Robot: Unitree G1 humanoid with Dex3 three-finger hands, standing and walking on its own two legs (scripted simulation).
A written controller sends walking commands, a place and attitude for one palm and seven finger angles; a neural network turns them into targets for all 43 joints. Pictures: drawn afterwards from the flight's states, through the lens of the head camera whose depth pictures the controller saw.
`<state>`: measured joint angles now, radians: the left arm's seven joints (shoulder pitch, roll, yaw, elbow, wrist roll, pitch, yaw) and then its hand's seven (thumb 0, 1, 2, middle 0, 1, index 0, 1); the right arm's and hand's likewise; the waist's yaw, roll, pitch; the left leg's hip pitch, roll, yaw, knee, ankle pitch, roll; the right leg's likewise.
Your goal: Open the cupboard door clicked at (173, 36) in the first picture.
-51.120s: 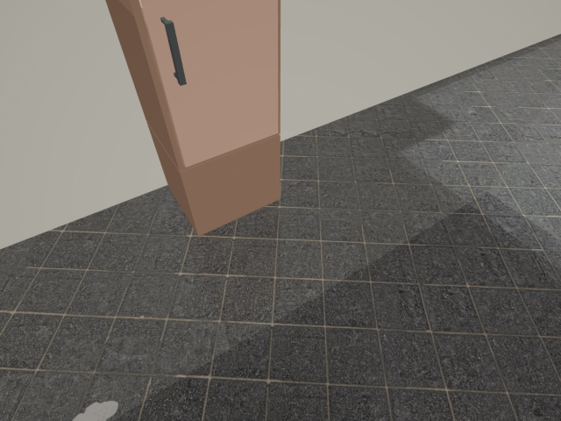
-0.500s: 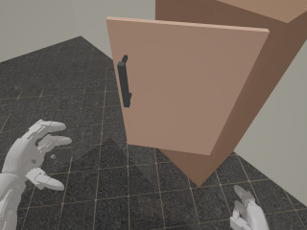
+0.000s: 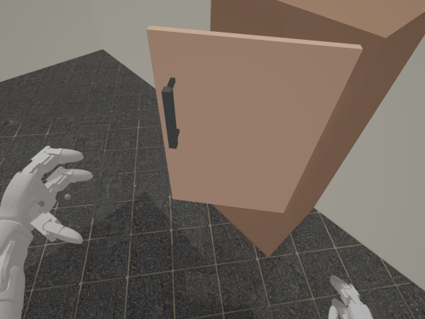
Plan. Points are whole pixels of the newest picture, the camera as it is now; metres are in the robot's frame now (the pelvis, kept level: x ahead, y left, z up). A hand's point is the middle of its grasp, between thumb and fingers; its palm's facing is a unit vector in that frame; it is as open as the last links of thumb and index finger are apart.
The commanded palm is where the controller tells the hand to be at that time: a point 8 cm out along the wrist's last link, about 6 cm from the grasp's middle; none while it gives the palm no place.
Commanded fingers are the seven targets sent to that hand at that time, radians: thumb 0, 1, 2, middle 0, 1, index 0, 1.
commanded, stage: raise the hand with hooked fingers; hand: left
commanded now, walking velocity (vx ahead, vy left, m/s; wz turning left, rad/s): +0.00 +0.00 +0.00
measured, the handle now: (172, 115) +0.53 +0.13 +0.09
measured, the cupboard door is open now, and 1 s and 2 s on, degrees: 39 39 39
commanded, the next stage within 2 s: move the hooked fingers beside the handle in 0.22 s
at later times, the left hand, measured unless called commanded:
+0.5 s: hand (73, 187) +0.30 +0.26 +0.11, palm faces -0.06 -1.00 -0.03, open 14.0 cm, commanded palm +0.28 +0.31 +0.11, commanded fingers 0.00 -0.50 0.30 -0.30 -1.20 -0.30 -1.20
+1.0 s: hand (108, 163) +0.37 +0.23 +0.09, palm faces -0.06 -1.00 -0.02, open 14.0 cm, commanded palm +0.35 +0.28 +0.10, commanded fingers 0.00 -0.50 0.30 -0.30 -1.20 -0.30 -1.20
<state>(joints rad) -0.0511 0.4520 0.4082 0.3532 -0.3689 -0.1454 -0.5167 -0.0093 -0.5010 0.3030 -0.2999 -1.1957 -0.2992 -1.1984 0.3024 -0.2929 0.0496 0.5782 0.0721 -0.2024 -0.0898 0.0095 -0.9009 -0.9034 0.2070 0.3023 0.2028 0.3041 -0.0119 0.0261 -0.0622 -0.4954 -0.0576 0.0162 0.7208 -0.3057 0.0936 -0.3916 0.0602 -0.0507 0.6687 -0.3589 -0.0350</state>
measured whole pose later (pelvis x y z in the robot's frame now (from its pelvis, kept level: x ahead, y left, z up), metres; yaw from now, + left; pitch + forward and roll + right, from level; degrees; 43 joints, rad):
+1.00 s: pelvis +0.01 -0.01 +0.00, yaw +0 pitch +7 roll -2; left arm -0.31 0.44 0.32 0.58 -0.29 -0.14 -0.43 -0.01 -0.50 0.30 -0.30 -1.20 -0.30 -1.20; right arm 0.31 -0.29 0.04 0.61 0.07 -0.12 -0.09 0.01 -0.90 -0.90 0.21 0.30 0.20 0.30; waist -0.04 0.03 -0.06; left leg -0.51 -0.06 0.01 0.70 -0.31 0.08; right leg -0.42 0.05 -0.05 0.67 -0.38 -0.04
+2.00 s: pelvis +0.02 +0.00 -0.01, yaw -2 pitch +13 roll -2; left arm -0.77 0.46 0.33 1.05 -0.18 -0.30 -0.31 -0.01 -0.50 0.30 -0.30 -1.20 -0.30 -1.20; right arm 0.39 -0.29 0.03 0.65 0.05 0.02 -0.04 0.00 -0.90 -0.90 0.21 0.30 0.20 0.30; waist -0.12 0.02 -0.09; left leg -0.67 -0.05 0.04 0.80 -0.35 0.09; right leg -0.58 0.07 -0.03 0.75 -0.40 -0.04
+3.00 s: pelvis +0.02 -0.01 -0.01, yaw -1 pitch +13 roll -3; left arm -0.73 0.44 0.29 1.02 -0.21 -0.31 -0.32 -0.01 -0.50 0.30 -0.30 -1.20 -0.30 -1.20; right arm 0.40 -0.29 0.03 0.64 0.06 0.04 -0.03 0.00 -0.90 -0.90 0.21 0.30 0.20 0.30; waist -0.11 0.02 -0.09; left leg -0.69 -0.04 0.03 0.83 -0.37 0.08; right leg -0.59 0.08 -0.04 0.77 -0.41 -0.04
